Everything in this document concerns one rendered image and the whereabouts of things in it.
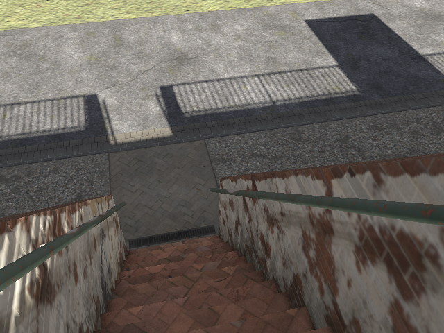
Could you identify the stairs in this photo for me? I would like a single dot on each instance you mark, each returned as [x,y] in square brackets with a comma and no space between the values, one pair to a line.
[199,286]

